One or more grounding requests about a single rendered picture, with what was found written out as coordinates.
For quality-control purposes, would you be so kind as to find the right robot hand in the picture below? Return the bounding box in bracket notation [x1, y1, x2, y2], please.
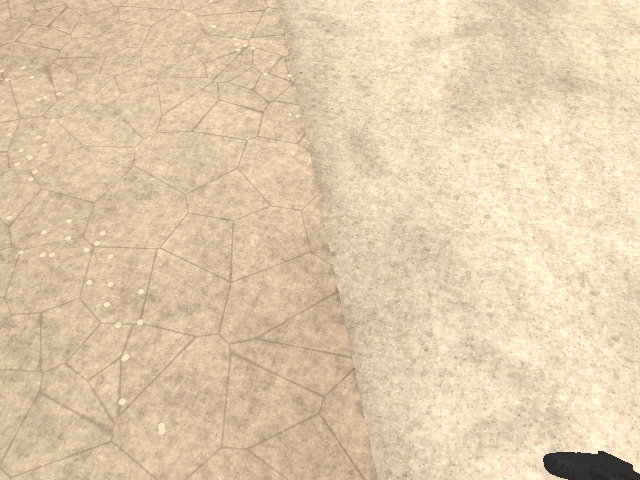
[543, 451, 640, 480]

